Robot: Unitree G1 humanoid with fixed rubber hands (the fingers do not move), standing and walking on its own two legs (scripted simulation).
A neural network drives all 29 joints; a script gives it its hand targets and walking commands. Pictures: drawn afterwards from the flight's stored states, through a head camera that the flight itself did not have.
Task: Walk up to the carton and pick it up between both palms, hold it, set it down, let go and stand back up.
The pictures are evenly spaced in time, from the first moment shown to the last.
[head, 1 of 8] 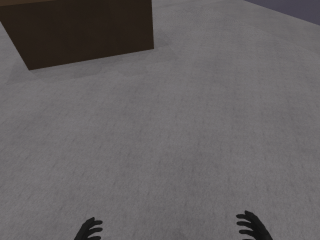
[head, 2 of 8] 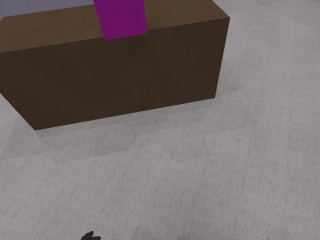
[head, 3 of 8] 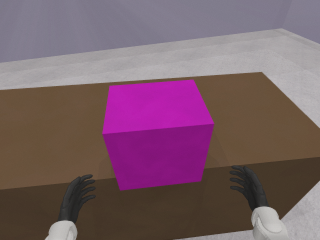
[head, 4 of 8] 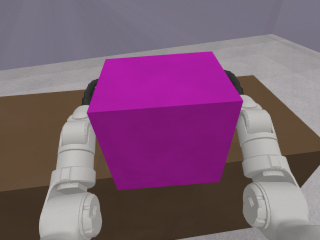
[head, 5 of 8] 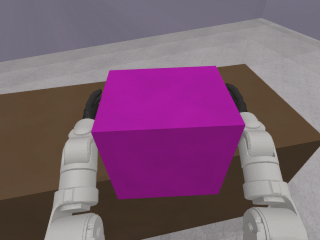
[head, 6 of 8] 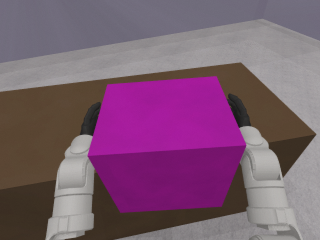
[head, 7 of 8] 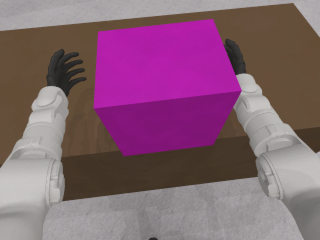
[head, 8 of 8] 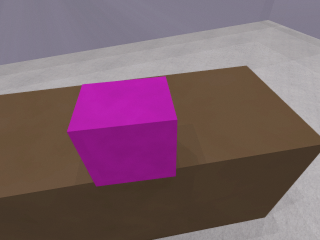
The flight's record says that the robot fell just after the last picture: no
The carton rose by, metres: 0.15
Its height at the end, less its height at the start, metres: +0.00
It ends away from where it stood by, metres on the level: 0.04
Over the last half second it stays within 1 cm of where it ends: yes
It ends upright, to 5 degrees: yes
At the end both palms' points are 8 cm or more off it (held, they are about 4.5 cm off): yes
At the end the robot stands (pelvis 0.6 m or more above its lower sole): yes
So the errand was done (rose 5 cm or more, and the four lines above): yes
